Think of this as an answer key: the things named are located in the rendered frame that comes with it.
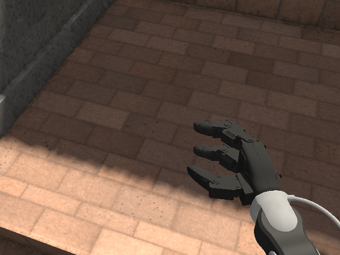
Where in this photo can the robot right hand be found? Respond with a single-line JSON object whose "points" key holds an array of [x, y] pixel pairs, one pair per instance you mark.
{"points": [[254, 170]]}

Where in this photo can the right robot forearm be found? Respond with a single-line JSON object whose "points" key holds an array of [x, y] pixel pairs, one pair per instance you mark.
{"points": [[279, 227]]}

